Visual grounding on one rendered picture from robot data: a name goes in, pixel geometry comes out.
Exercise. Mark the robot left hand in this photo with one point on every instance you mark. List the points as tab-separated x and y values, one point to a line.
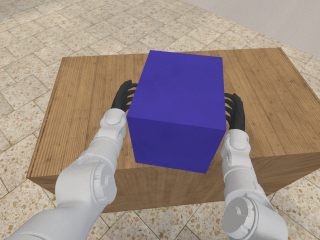
121	98

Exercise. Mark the robot right forearm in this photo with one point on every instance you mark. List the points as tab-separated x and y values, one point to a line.
238	172

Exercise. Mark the carton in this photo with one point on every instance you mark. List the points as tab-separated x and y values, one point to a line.
177	116

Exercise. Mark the robot right hand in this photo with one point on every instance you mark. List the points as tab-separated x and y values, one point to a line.
236	119

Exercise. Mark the left robot upper arm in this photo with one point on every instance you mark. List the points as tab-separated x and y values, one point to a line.
82	193

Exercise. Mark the right robot upper arm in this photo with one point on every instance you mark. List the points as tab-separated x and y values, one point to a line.
246	219

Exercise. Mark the robot left forearm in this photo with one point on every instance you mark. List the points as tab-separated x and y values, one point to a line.
107	143

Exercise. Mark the pedestal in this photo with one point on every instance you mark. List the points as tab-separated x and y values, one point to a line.
282	121

